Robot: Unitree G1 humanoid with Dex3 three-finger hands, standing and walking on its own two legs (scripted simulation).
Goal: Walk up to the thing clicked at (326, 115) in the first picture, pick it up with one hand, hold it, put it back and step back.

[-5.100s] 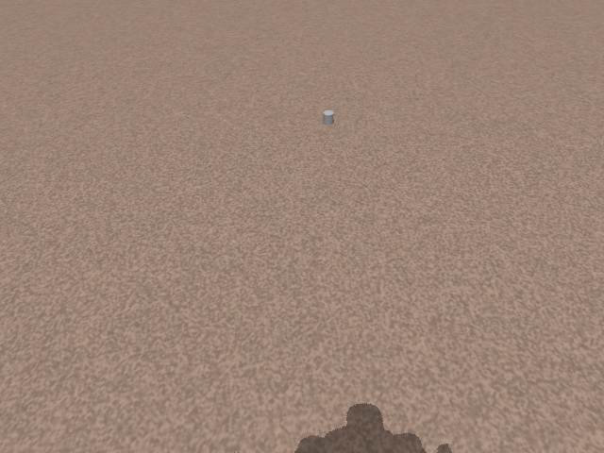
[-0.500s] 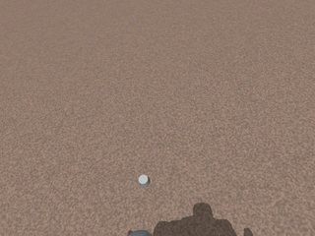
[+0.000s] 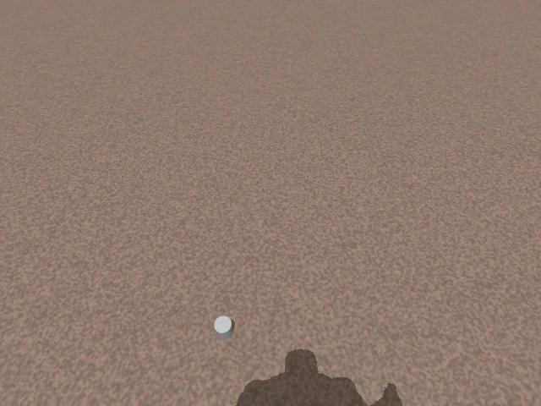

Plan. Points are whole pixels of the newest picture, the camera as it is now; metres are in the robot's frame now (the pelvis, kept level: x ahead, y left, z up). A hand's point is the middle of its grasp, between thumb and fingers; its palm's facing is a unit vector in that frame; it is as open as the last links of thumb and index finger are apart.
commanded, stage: walk up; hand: left
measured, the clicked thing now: (223, 327) +0.51 +0.19 -0.72
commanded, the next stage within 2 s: stand in 1.22 s
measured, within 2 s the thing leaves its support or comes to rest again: neither
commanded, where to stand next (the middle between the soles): +0.08 -0.02 m, yaw +1 degrees
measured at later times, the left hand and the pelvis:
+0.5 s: hand out of the picture +0.14 +0.24 -0.13, palm faces -0.02 -0.94 -0.33, open 7.4 cm; pelvis +0.03 -0.01 +0.02, yaw +0 degrees
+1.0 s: hand out of the picture +0.11 +0.25 -0.13, palm faces +0.01 -0.94 -0.33, open 7.4 cm; pelvis +0.04 +0.00 +0.03, yaw +1 degrees
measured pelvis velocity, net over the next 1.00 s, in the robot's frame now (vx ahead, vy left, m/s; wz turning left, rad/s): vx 0.04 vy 0.00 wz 0.02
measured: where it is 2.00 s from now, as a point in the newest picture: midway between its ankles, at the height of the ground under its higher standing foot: outside the picture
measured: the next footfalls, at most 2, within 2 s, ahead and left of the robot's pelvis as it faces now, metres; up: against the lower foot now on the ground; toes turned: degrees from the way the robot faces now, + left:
none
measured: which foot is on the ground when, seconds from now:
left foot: down 0.00-1.00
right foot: down 0.00-1.00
